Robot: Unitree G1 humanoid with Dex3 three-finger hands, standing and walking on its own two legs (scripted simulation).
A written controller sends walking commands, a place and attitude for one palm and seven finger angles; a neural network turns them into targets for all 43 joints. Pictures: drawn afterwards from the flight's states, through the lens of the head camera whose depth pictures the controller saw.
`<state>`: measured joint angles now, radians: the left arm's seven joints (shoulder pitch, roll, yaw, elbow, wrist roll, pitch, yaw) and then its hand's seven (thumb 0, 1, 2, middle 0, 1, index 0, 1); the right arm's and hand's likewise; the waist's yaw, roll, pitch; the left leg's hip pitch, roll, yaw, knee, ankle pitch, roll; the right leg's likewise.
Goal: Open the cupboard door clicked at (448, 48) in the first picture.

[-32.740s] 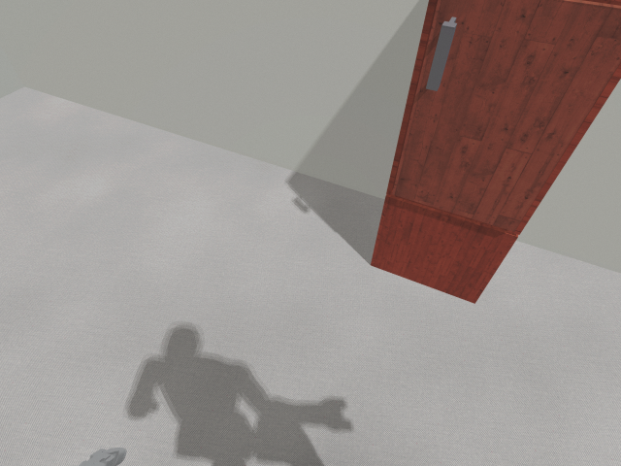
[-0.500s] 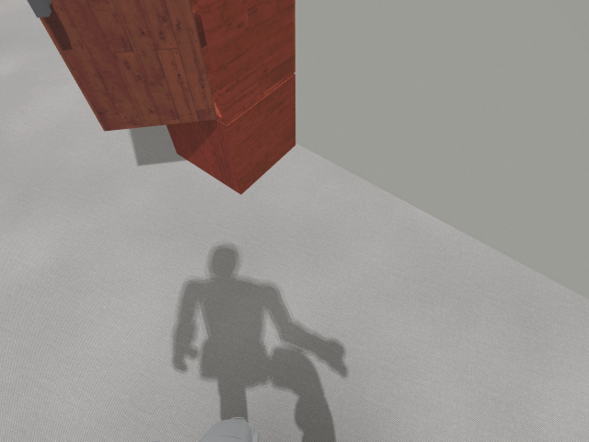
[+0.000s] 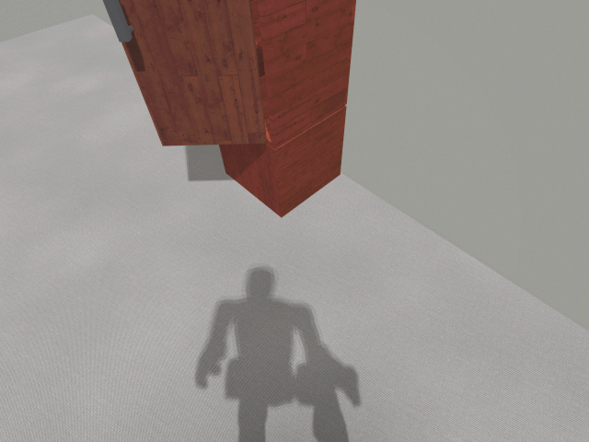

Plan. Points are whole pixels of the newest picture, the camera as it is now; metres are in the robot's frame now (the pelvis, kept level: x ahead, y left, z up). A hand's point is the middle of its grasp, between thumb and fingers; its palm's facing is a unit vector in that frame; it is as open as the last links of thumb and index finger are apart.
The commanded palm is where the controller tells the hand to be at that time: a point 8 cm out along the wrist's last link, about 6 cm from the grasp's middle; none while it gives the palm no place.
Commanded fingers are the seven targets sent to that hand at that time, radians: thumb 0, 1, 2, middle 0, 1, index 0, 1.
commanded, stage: take the last steps up to it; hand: left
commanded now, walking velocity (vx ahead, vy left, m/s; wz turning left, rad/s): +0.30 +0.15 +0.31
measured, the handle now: (118, 8) +1.04 +0.53 +0.13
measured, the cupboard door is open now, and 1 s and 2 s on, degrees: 47 47 47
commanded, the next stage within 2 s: come to a stop and stand still in 1.30 s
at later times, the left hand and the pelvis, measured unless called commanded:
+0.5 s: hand out of the picture +0.00 +0.26 -0.18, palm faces +0.27 -0.95 -0.17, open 7.4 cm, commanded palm none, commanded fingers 0.00 0.90 0.90 -0.20 -0.30 -0.20 -0.30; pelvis +0.12 +0.10 -0.01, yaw +10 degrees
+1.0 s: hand (147, 280) +0.42 +0.34 -0.16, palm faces +0.09 -0.98 -0.19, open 7.4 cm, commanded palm none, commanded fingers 0.00 0.90 0.90 -0.20 -0.30 -0.20 -0.30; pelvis +0.31 +0.16 -0.01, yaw +6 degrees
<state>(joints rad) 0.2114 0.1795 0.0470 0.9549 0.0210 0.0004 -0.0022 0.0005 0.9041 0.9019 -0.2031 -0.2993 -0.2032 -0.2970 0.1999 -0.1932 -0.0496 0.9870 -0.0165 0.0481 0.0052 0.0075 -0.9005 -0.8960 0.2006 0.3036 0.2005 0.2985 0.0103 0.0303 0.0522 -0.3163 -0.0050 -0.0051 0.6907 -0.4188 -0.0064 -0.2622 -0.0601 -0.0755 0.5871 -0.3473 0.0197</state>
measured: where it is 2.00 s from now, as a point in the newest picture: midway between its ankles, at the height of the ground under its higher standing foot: (252, 353)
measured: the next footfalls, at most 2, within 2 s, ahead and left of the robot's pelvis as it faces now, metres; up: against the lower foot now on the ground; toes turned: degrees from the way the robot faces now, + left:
left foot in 0.44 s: +0.18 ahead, +0.22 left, +0.00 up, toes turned +17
right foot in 0.98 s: +0.42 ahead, +0.08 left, +0.00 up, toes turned -1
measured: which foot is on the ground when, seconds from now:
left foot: up 0.00-0.42, down 0.44-1.00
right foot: down 0.00-0.44, up 0.46-0.96, down 0.98-1.00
